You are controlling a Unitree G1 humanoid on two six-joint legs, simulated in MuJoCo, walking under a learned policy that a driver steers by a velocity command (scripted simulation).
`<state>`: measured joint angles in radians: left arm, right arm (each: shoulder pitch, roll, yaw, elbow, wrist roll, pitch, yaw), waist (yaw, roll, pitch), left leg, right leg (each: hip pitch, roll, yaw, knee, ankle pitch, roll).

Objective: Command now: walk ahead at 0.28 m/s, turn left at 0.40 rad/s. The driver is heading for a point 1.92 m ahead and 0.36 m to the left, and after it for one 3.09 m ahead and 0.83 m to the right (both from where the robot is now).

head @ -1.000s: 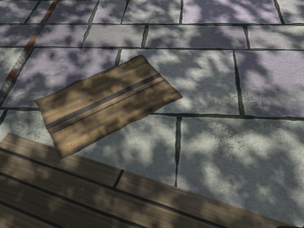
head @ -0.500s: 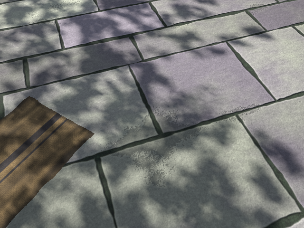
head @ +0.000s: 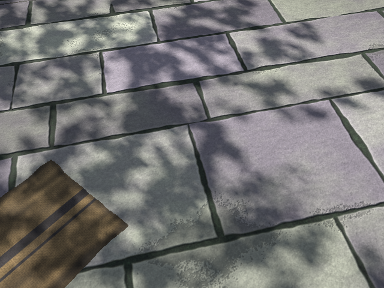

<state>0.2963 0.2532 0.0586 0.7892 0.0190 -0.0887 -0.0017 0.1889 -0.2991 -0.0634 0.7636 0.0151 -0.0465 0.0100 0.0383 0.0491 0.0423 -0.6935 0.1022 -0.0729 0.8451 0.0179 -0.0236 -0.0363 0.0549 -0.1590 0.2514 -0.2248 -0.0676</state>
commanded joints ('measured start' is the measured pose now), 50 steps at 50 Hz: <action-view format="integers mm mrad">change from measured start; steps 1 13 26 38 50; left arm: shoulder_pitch -65 -105 -171 -212 -143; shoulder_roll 161 171 121 92 140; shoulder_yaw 37 22 17 0 31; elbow -63 -126 -130 -139 -168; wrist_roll -9 -25 -18 -13 -44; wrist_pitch -2 48 80 51 82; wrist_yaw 26 16 42 11 22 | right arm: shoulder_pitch -71 32 -37 37 28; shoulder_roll -7 -151 -166 -77 -161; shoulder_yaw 7 -47 -57 -32 -65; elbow -89 -192 -228 -170 -130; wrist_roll -10 0 -13 -34 -39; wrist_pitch -12 8 75 87 64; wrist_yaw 24 17 -43 -42 -41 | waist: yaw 3 -71 -55 -86 -43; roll -96 -53 103 -162 128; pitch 5 -267 -168 -103 -132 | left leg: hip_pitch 106 721 397 216 649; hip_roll -23 162 1 -158 96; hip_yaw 80 -386 -354 -112 -166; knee -154 -457 -510 206 -459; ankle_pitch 112 260 -232 -500 50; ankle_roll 0 359 232 -62 165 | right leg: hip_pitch -66 -648 -433 -180 -425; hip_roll -253 -55 -35 -277 -11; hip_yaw -2 271 268 476 296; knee -44 1113 544 103 382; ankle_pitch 635 -302 -82 342 -21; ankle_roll -80 108 157 -118 49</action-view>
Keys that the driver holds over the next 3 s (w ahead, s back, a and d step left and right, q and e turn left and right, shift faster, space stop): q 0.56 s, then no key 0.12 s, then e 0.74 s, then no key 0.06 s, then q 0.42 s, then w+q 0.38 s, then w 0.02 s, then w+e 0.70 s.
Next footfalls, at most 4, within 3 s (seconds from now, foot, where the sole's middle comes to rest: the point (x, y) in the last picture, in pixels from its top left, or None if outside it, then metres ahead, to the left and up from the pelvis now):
0.18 left None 0.25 0.12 -0.78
0.64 right None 0.30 -0.10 -0.78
0.96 left None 0.16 0.11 -0.78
1.30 right None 0.26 -0.14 -0.78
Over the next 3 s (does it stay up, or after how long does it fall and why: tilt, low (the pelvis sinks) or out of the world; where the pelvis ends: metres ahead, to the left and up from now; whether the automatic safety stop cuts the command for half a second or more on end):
stays up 0.58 0.17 -0.01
